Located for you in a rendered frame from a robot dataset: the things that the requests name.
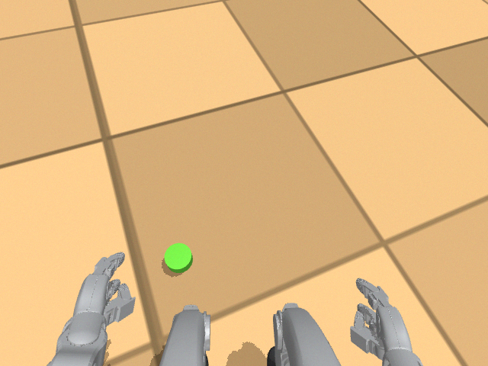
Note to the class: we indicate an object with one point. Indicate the tin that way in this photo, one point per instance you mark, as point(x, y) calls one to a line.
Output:
point(178, 257)

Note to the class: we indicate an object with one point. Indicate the left robot hand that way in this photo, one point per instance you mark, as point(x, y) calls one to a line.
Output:
point(97, 290)

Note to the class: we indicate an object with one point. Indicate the left robot arm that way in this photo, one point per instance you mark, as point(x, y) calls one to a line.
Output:
point(82, 342)

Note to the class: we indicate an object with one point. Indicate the right robot arm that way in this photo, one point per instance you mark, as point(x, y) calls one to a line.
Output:
point(401, 357)

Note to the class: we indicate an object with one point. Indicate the right robot hand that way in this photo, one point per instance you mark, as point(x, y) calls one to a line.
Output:
point(387, 330)

